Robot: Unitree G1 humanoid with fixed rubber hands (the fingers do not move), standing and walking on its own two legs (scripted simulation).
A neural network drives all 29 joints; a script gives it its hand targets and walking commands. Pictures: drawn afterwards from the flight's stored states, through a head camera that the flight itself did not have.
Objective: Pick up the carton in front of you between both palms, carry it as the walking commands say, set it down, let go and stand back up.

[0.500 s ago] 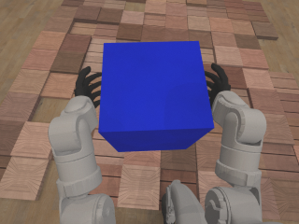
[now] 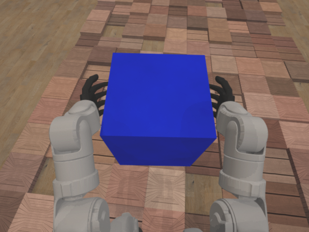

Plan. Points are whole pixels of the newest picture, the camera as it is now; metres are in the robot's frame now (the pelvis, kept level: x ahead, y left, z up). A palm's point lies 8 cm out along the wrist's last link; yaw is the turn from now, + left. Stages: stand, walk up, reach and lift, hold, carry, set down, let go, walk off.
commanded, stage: carry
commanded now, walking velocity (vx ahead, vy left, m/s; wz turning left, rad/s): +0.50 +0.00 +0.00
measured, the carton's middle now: (156, 117) +0.38 -0.01 +0.05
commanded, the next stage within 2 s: none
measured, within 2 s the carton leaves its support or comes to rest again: neither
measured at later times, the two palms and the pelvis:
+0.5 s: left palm (107, 18) +0.68 +0.13 +0.16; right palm (201, 12) +0.71 -0.17 +0.15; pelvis +0.34 -0.05 +0.03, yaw +1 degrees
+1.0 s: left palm out of the picture +0.98 +0.11 +0.10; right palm out of the picture +0.95 -0.19 +0.10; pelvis +0.66 -0.01 +0.02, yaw -1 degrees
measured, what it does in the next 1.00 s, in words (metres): walks ahead: right foot, then left foot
